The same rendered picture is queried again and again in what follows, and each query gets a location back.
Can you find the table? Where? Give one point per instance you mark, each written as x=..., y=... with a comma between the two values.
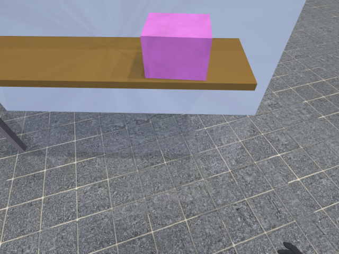
x=107, y=62

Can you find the right robot hand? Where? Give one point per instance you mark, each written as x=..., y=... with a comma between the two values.
x=292, y=249

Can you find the carton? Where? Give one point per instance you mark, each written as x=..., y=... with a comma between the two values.
x=176, y=46

